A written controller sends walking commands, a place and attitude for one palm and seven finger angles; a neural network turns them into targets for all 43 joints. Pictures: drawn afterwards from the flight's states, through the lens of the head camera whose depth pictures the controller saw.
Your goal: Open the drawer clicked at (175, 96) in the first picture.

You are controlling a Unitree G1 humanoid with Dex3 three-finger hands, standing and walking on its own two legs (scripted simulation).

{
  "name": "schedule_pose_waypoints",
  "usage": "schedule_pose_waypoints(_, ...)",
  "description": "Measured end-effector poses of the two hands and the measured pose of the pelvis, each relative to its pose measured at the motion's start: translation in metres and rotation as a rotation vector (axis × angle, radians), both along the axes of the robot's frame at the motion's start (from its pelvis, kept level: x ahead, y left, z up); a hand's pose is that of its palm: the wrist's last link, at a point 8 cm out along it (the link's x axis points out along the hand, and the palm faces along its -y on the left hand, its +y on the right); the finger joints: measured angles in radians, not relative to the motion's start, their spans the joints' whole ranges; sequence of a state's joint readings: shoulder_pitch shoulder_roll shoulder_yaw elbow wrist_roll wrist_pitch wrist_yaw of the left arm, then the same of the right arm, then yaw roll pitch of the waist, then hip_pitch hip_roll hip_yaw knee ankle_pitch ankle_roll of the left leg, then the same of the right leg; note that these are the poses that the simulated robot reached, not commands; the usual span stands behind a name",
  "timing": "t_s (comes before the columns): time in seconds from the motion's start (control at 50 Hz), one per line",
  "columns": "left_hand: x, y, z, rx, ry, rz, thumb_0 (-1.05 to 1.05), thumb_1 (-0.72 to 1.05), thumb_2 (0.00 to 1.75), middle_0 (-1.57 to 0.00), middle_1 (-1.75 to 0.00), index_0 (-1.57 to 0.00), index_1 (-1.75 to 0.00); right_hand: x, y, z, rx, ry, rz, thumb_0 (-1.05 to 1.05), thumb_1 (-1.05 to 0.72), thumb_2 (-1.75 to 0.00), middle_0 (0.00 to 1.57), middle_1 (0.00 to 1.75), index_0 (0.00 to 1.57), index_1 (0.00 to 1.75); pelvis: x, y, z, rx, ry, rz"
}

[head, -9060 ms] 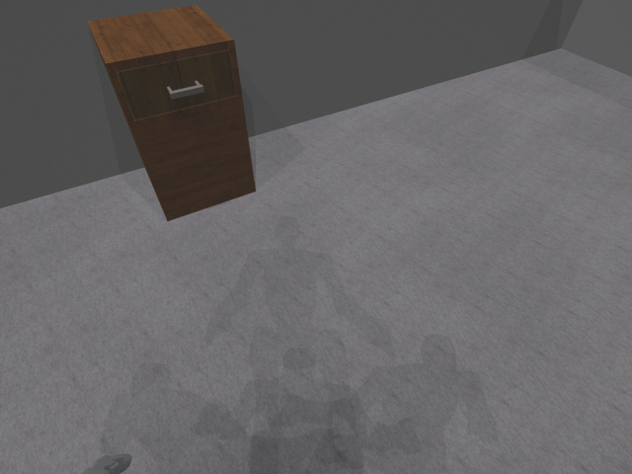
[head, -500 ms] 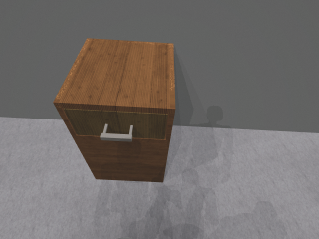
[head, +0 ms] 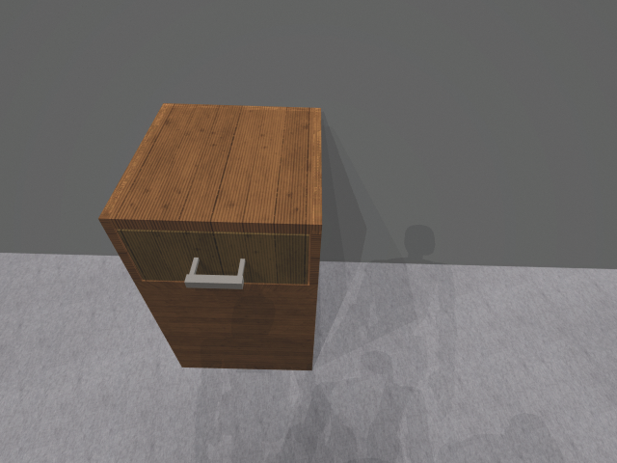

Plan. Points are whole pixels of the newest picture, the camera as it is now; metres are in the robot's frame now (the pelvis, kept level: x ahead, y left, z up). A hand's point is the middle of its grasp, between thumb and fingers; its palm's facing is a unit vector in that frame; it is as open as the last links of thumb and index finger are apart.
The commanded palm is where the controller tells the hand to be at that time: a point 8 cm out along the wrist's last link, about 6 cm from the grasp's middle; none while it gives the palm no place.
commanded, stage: come to a stop and stand still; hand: left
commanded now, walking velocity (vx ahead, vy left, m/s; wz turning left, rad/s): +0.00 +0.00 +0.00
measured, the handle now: (216, 272) +0.51 +0.22 -0.17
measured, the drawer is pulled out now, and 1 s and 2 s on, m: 0.00 0.00 0.00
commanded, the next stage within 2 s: look again from close up in 0.80 s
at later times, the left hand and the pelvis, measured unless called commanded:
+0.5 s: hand out of the picture -0.01 +0.12 -0.17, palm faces +0.08 -0.98 -0.17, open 7.4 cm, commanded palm none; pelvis +0.04 -0.03 +0.00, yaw +0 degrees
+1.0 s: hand out of the picture +0.00 +0.13 -0.17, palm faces +0.03 -0.98 -0.17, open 7.4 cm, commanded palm none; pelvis +0.04 -0.02 +0.00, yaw -1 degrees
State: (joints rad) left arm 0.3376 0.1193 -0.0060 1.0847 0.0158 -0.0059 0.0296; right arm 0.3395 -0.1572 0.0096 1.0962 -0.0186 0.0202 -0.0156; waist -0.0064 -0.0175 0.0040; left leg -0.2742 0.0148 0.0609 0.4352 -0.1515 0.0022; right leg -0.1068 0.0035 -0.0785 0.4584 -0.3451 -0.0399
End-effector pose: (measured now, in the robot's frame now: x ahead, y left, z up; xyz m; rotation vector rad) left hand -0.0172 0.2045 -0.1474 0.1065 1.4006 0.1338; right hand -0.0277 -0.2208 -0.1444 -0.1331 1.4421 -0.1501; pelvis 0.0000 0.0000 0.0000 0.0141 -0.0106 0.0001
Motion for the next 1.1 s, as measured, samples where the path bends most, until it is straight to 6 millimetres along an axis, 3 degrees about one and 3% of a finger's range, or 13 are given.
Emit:
schedule_pose_waypoints(0.16, -0.008, -0.02, 0.001, -0.021, 0.055, 0.022, 0.0, 0.91, 0.9, -0.2, -0.3, -0.2, -0.3, -0.009, 0.008, -0.002, 0.035, 0.062, -0.004, 0.0, -0.91, -0.9, 0.19, 0.3, 0.2, 0.29, 0.009, -0.009, 0.001, 0.0, 0.006, 0.003)
schedule_pose_waypoints(0.32, -0.007, -0.027, 0.003, 0.002, 0.073, 0.042, 0.0, 0.91, 0.9, -0.2, -0.3, -0.2, -0.3, 0.018, 0.012, -0.009, 0.066, 0.028, 0.008, 0.0, -0.91, -0.9, 0.19, 0.3, 0.2, 0.3, 0.023, -0.017, 0.0, 0.007, 0.005, 0.002)
schedule_pose_waypoints(0.72, 0.004, -0.046, -0.002, -0.006, 0.089, 0.072, 0.0, 0.91, 0.9, -0.2, -0.3, -0.2, -0.3, 0.065, -0.023, -0.007, 0.0, -0.016, 0.028, 0.01, -0.93, -0.9, 0.19, 0.3, 0.2, 0.3, 0.048, -0.031, -0.003, 0.013, -0.002, 0.004)
schedule_pose_waypoints(0.96, 0.01, -0.033, 0.001, 0.015, 0.059, 0.04, 0.0, 0.91, 0.9, -0.2, -0.3, -0.2, -0.3, 0.073, -0.021, -0.006, -0.01, -0.041, 0.024, 0.01, -0.94, -0.9, 0.19, 0.3, 0.2, 0.3, 0.045, -0.021, -0.003, -0.006, 0.01, -0.008)
schedule_pose_waypoints(1.1, 0.032, 0.008, -0.003, 0.033, -0.003, -0.021, 0.0, 0.9, 0.9, -0.2, -0.3, -0.2, -0.3, 0.075, -0.007, 0.003, -0.047, -0.169, -0.013, 0.01, -0.93, -0.9, 0.19, 0.3, 0.2, 0.3, 0.039, -0.001, -0.005, -0.035, -0.011, -0.014)
